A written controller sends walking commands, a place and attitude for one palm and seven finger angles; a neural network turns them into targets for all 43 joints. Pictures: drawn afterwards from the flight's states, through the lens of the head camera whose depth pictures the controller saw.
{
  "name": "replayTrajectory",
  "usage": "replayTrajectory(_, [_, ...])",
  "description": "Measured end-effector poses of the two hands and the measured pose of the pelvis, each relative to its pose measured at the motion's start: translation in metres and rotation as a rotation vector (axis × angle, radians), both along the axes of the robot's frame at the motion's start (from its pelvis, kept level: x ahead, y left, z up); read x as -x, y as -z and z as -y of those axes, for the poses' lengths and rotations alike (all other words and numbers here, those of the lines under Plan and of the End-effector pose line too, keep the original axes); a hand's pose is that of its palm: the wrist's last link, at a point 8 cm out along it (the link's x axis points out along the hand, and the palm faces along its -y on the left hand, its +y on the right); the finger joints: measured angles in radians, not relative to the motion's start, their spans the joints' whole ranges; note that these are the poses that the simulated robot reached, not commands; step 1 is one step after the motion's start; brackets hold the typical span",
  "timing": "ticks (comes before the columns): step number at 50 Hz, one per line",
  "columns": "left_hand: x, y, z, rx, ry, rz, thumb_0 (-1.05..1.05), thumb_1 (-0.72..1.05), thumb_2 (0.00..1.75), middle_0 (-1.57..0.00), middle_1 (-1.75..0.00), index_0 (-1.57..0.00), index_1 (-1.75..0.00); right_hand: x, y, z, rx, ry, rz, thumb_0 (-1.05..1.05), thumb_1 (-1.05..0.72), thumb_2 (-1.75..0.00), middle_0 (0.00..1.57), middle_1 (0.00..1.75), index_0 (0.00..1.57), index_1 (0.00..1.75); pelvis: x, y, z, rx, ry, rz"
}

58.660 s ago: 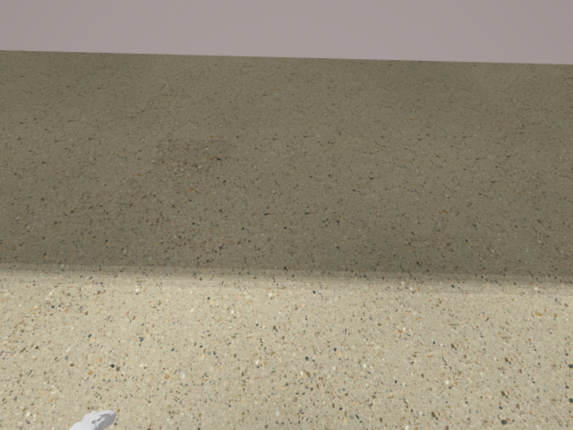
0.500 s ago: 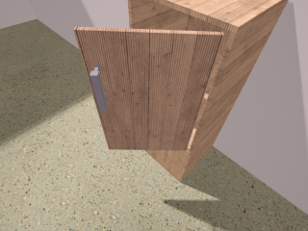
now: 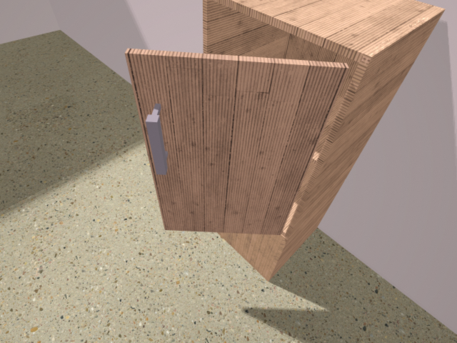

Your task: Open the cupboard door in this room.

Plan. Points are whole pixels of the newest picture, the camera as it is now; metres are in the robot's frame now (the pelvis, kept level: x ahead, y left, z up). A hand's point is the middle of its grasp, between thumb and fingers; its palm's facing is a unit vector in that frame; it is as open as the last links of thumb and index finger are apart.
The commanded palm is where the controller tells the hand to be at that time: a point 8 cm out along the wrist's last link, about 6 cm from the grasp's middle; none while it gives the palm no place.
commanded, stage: come to a stop and stand still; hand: left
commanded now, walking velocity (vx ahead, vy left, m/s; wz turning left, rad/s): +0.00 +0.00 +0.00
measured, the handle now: (159, 140) +0.47 +0.19 +0.08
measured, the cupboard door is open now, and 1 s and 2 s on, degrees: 44 44 44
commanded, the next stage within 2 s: look again from close up in 0.04 s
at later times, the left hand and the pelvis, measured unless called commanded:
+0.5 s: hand out of the picture +0.01 +0.19 -0.18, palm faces -0.01 -0.98 -0.20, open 7.3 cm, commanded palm none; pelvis +0.00 +0.01 +0.00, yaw +0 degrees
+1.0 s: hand out of the picture +0.00 +0.18 -0.18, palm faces -0.01 -0.98 -0.20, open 7.3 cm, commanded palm none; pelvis -0.01 +0.00 +0.00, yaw -1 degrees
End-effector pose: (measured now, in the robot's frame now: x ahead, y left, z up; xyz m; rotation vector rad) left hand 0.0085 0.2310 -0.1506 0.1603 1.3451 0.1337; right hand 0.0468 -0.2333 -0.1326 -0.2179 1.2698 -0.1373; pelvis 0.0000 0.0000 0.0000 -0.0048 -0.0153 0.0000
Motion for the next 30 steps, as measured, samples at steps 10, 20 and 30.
replayTrajectory(10, [-0.003, -0.002, -0.010, -0.012, 0.005, -0.003, 0.00, 0.91, 0.90, -0.20, -0.30, -0.20, -0.30, 0.007, 0.000, -0.003, 0.003, 0.007, -0.025, 0.01, -0.90, -0.90, 0.20, 0.30, 0.20, 0.30, -0.001, -0.001, -0.005, -0.001, 0.001, 0.000])
replayTrajectory(20, [0.001, -0.002, -0.013, -0.012, 0.006, -0.024, 0.00, 0.91, 0.90, -0.20, -0.30, -0.20, -0.30, 0.024, 0.002, -0.005, 0.003, 0.023, -0.068, 0.01, -0.90, -0.90, 0.20, 0.30, 0.20, 0.30, -0.001, -0.001, -0.008, -0.003, 0.002, -0.001])
replayTrajectory(30, [0.005, -0.001, -0.009, -0.002, 0.007, -0.036, 0.00, 0.91, 0.90, -0.20, -0.30, -0.20, -0.30, 0.030, 0.002, -0.007, 0.000, 0.031, -0.082, 0.01, -0.90, -0.90, 0.20, 0.30, 0.20, 0.30, 0.000, -0.002, -0.008, -0.003, 0.004, -0.002])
